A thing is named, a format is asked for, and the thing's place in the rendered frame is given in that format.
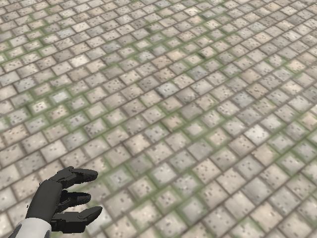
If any left robot forearm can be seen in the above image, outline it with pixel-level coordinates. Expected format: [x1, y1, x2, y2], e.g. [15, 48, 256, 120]
[8, 217, 52, 238]

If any left robot hand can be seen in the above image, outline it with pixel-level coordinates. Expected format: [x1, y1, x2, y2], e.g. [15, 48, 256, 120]
[25, 166, 103, 234]

